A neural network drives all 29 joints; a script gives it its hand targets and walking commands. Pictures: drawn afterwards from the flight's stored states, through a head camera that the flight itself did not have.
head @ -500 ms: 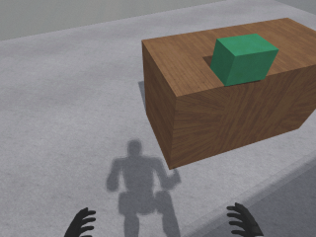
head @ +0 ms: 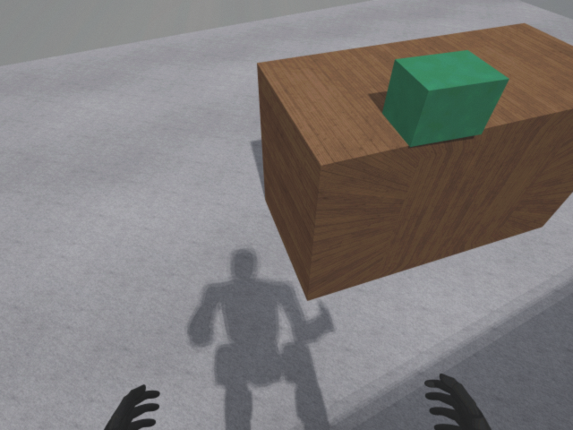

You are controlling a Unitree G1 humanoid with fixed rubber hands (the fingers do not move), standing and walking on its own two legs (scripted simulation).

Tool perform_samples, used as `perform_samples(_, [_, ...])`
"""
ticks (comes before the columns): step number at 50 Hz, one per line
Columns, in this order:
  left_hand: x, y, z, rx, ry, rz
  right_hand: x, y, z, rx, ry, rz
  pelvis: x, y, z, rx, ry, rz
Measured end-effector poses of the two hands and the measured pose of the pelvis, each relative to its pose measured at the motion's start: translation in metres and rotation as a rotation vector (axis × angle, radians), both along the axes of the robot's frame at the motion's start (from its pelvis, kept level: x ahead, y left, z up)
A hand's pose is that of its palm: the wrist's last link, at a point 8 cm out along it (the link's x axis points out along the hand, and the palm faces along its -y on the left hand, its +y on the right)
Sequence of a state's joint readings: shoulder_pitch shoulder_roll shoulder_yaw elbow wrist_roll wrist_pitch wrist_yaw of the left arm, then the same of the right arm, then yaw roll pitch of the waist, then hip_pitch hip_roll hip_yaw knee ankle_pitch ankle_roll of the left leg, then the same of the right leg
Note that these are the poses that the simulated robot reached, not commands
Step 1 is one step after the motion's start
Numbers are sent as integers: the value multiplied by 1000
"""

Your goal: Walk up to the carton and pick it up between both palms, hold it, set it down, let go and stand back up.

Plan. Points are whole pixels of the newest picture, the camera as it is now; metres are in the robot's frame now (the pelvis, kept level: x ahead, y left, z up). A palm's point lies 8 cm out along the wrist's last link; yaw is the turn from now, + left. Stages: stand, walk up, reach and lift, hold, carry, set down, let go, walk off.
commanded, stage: stand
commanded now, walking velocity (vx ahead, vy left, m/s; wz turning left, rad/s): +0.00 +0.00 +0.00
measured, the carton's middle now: (439, 97) +0.87 -0.41 +0.00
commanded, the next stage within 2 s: walk up in 0.92 s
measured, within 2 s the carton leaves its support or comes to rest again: neither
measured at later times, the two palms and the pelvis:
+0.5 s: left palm out of the picture +0.12 +0.25 -0.08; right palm out of the picture +0.12 -0.25 -0.08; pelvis -0.01 +0.00 +0.00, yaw +0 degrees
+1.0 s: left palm out of the picture +0.11 +0.25 -0.08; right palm out of the picture +0.11 -0.25 -0.08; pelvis -0.01 +0.00 +0.00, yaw +0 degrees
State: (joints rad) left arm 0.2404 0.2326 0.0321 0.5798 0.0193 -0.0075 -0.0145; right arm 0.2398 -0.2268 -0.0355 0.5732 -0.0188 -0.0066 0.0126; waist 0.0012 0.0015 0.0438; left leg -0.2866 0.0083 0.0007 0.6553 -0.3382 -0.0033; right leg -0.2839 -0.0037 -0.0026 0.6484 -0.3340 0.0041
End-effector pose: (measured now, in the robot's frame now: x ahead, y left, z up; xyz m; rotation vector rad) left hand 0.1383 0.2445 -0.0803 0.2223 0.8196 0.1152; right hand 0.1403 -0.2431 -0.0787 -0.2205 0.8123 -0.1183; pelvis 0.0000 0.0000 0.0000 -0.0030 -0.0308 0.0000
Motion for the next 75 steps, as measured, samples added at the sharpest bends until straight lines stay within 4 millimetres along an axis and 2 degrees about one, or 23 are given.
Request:
perform_samples(25, [-21, 3, -2, 5, 34, 4, -23, -3, -2, -5, 34, -8, -9, 1, 3, 0, -5, -1])
perform_samples(57, [-27, 5, -5, 14, 72, -14, -32, -6, -5, -21, 67, -7, -10, 0, 3, 5, 1, -3])
perform_samples(59, [-24, 7, -6, 38, 87, -47, -41, -14, -5, -65, 80, -14, -9, -4, 2, 7, 8, 1])
perform_samples(63, [-8, 2, -6, 63, 94, -78, -79, -48, -7, -152, 190, -74, -3, -23, 2, 13, 11, 7])
perform_samples(66, [7, -14, -9, 53, 96, -89, -104, -78, -6, -187, 282, -113, 5, -42, 1, 25, 8, 11])
perform_samples(68, [19, -32, -11, 35, 92, -95, -112, -99, -6, -201, 320, -132, 11, -57, 0, 32, 6, 14])
perform_samples(72, [50, -81, -14, 5, 57, -113, -105, -147, -14, -216, 348, -136, 27, -92, -8, 35, 1, 19])
perform_samples(75, [66, -113, -21, 10, 0, -94, -81, -184, -34, -216, 344, -111, 41, -124, -25, 15, -11, 37])
